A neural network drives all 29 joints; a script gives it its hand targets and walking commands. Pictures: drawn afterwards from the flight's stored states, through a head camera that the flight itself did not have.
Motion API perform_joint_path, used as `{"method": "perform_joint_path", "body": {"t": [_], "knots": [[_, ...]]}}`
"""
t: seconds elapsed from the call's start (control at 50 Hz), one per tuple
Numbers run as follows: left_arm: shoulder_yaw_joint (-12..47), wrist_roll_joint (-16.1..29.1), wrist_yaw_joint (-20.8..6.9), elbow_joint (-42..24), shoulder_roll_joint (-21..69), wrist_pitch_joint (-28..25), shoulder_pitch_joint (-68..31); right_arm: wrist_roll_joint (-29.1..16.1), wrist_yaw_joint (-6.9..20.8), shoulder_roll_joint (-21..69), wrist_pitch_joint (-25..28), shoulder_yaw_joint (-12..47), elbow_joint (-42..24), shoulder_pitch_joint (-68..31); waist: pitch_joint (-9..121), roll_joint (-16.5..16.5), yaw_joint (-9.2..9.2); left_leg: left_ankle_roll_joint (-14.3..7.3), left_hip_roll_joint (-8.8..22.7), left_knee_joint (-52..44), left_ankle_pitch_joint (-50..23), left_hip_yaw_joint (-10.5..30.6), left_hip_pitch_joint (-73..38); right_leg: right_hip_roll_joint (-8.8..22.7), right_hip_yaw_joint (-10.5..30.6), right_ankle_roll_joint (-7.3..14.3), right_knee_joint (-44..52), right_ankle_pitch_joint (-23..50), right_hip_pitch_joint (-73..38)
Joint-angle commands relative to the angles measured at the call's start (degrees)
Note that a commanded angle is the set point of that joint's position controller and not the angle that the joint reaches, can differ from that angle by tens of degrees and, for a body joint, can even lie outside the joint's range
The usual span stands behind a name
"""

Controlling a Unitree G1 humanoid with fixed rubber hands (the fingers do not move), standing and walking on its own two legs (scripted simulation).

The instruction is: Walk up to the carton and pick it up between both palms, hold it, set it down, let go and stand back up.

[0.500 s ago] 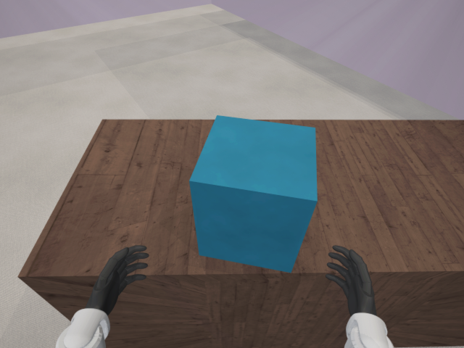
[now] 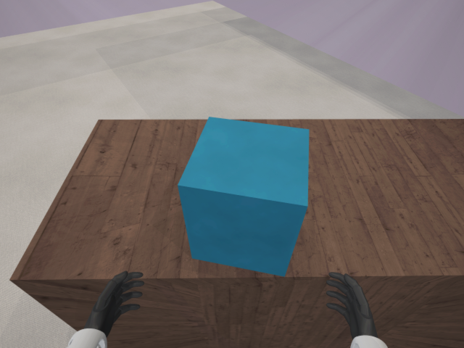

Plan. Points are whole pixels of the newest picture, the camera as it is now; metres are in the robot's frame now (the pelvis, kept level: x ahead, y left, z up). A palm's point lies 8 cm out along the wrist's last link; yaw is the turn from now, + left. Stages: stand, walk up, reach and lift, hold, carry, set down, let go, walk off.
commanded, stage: set down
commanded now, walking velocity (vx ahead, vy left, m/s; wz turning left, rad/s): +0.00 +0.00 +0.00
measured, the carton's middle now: (247, 197) +0.43 +0.00 +0.01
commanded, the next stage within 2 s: let go in 0.52 s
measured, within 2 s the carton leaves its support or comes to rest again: neither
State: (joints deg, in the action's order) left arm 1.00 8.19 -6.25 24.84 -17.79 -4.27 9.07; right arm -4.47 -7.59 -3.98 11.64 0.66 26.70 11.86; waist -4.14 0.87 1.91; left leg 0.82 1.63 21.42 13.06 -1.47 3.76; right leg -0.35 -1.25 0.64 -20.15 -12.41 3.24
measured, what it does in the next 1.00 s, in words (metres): stands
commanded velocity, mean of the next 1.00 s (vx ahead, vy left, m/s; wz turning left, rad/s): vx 0.00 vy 0.00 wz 0.00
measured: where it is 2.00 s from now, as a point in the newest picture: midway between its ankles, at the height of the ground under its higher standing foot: outside the picture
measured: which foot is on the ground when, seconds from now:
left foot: down 0.00-1.00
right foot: down 0.00-1.00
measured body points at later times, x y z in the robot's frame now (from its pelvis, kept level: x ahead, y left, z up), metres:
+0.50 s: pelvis +0.01 +0.00 +0.00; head +0.01 +0.00 +0.45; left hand +0.17 +0.24 -0.08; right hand +0.17 -0.22 -0.09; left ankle -0.01 +0.12 -0.75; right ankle -0.01 -0.11 -0.75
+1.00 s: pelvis -0.01 -0.01 +0.00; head -0.01 +0.00 +0.45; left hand +0.17 +0.22 -0.09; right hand +0.16 -0.24 -0.08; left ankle -0.01 +0.12 -0.75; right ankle -0.01 -0.11 -0.75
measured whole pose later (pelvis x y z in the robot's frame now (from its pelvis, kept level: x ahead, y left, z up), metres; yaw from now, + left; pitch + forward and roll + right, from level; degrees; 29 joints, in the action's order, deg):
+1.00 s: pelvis -0.01 -0.01 +0.00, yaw -1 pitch -5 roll +0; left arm -0.6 0.0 0.2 30.5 -11.7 8.0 9.5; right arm 1.5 1.0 -10.9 10.4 -1.6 40.4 9.9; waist -4.3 0.8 0.1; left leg 1.5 2.5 20.2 12.1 -2.7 3.4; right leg -1.2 -0.1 1.1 -20.4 -11.7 4.1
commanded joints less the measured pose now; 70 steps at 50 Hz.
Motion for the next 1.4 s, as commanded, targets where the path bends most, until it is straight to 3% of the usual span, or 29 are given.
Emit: {"method": "perform_joint_path", "body": {"t": [0.0,0.02,0.14,0.2,0.26,0.28,0.34,0.36,0.38,0.44,0.5,0.6,0.74,0.94,0.96,0.98,1.0,1.02,1.04,1.08,1.14,1.38], "knots": [[-3.12,-0.67,0.47,-5.11,-6.05,-0.86,-3.52,-0.10,0.51,-3.77,2.85,0.02,-5.56,-2.83,5.72,-1.00,0.09,-0.07,-1.32,-1.27,-13.22,-0.85,-1.31,1.35,1.87,1.15,3.11,9.18,0.71],[-3.24,-0.76,0.36,-4.82,-5.64,-0.81,-2.97,-0.11,0.45,-4.11,3.17,-0.22,-4.79,-2.43,5.36,-1.13,-0.12,0.16,-1.40,-0.98,-14.72,-0.70,-1.91,1.24,1.62,0.91,2.73,12.37,0.59],[-4.14,-2.72,1.14,-5.68,-5.30,0.38,-1.97,0.08,2.11,-5.42,4.21,-0.22,-1.89,-1.43,5.64,-2.39,0.53,0.51,-1.26,-0.74,-17.81,-1.26,-3.96,0.87,1.33,0.83,2.97,13.17,1.23],[-3.77,-4.03,1.77,-3.99,-4.08,1.40,-1.22,0.91,3.30,-7.26,4.43,-0.95,1.92,-1.56,5.91,-3.69,0.04,1.04,-1.06,-0.97,-16.93,-1.54,-4.63,0.42,0.68,1.49,3.35,10.13,2.16],[-3.48,-3.28,2.52,-5.16,-3.58,1.86,-0.85,1.30,3.87,-7.75,5.13,-1.79,0.11,-2.13,6.01,-2.16,0.17,1.05,-0.82,-0.57,-19.30,-1.49,-4.84,-0.06,0.59,1.24,3.18,12.76,2.06],[-3.08,-4.13,2.31,-2.89,-2.89,2.81,-0.07,1.72,3.94,-7.83,4.55,-1.61,3.20,-1.37,5.20,-2.20,-0.39,1.06,-0.85,-0.68,-18.28,-1.43,-5.32,-0.01,0.69,1.25,3.49,11.84,2.37],[-3.73,-5.17,2.32,-2.11,-2.93,4.75,-0.25,2.05,4.15,-7.90,3.58,-1.32,4.33,-1.76,3.42,-2.37,-0.09,0.77,-1.23,-1.38,-16.42,-1.83,-4.39,0.38,0.62,1.08,3.99,10.93,2.71],[-1.97,-8.52,3.62,-0.21,2.05,6.98,2.57,1.45,5.31,-10.01,2.07,-2.16,12.12,-0.90,3.06,-7.15,-1.52,3.11,-0.74,-1.95,-20.00,-1.12,-8.27,-2.32,-1.31,2.25,4.88,6.37,3.64],[-2.92,-8.67,4.02,-2.45,1.30,7.86,2.15,1.85,6.05,-10.46,1.51,-2.45,9.91,-2.17,3.43,-7.05,-0.59,3.22,-0.91,-1.95,-21.27,-1.36,-7.35,-2.55,-1.63,2.56,5.50,4.99,3.51],[-2.87,-7.88,5.09,-2.07,1.11,8.43,1.14,3.69,7.11,-11.31,1.50,-3.46,8.21,-3.53,3.61,-2.27,-0.88,2.01,-0.84,-2.31,-19.79,-1.88,-6.29,-2.22,-1.54,1.38,5.35,6.10,4.06],[-3.73,-7.86,5.84,-1.54,0.04,8.55,-0.67,5.02,7.74,-10.89,1.33,-3.35,8.03,-4.88,3.68,-0.42,-0.69,1.27,-1.19,-2.13,-17.07,-2.64,-4.87,-1.35,-0.82,0.56,5.35,6.54,4.10],[-2.22,-7.51,7.33,-2.34,0.25,9.71,-4.62,6.78,8.49,-11.06,1.26,-5.19,9.87,-7.19,4.09,-0.91,-2.10,0.59,-0.60,-1.96,-8.30,-2.85,-3.06,-0.31,-0.22,0.49,3.91,3.77,6.07],[-3.42,-8.73,6.61,0.67,0.82,10.24,-1.20,4.96,8.41,-11.74,1.20,-3.20,11.40,-5.19,5.58,-0.56,-1.75,0.89,-2.27,-1.11,-13.02,-2.61,-4.98,0.12,0.71,-0.37,3.77,11.97,3.32],[-3.15,-8.24,6.81,-0.23,0.80,11.18,-4.50,6.02,8.52,-11.34,-0.24,-3.80,8.24,-6.43,2.91,0.31,-1.63,-0.05,-1.52,-2.57,-7.19,-3.35,-3.44,0.17,0.81,0.04,4.45,5.01,6.06],[-1.95,-6.43,6.86,-2.57,2.74,10.78,-2.18,5.86,8.41,-13.69,0.39,-6.12,3.04,-5.50,5.03,2.54,1.51,0.77,-2.86,-0.76,-7.41,-3.97,0.60,-0.18,0.64,-0.43,2.76,4.44,4.33],[-1.81,-6.42,6.87,-2.38,2.22,10.90,-2.82,5.90,8.31,-13.56,0.36,-5.73,3.53,-4.86,4.96,1.24,0.09,0.76,-2.59,-1.06,-6.68,-4.02,0.08,-0.18,0.93,-0.17,2.48,5.03,4.82],[-2.00,-6.46,6.80,-2.23,2.20,10.99,-2.37,5.85,8.28,-13.38,0.15,-5.69,3.80,-4.66,5.35,1.06,0.41,0.86,-2.57,-0.71,-7.42,-3.95,0.30,-0.27,0.75,-0.09,2.32,5.21,4.47],[-5.29,-9.63,7.37,4.13,-3.95,5.75,4.56,4.96,6.85,-17.09,-4.40,-5.02,10.06,0.04,7.42,-6.39,-0.08,-1.61,3.87,3.11,-15.02,2.34,4.83,5.08,5.10,0.57,-2.25,13.69,5.05],[-5.61,-9.71,7.05,5.04,-4.52,4.27,6.51,4.96,6.61,-16.43,-6.06,-5.00,8.97,1.24,7.71,-5.06,-0.61,-2.11,4.48,2.17,-11.92,2.94,4.64,5.73,5.70,0.48,-1.96,12.57,4.16],[-5.36,-9.82,6.67,4.36,-3.81,2.04,4.65,5.03,6.63,-16.49,-7.19,-4.91,8.35,1.83,10.34,-2.46,-1.32,-3.01,5.61,3.15,-15.45,4.00,1.69,6.31,6.09,0.54,-2.89,15.68,4.68],[-4.68,-9.58,6.21,4.81,-1.86,1.20,4.29,5.17,7.14,-16.61,-7.95,-4.74,9.06,1.83,7.44,-0.04,-1.78,-2.73,5.07,2.68,-11.24,4.31,3.74,5.77,5.65,0.25,-2.07,12.30,6.98],[-4.01,-9.23,6.30,7.35,-4.63,1.46,9.11,5.23,8.21,-18.93,-8.68,-3.96,9.95,3.85,3.14,-1.07,-1.51,-2.90,4.34,-0.07,-0.93,6.41,9.76,5.81,5.16,0.02,-2.02,1.75,8.42]]}}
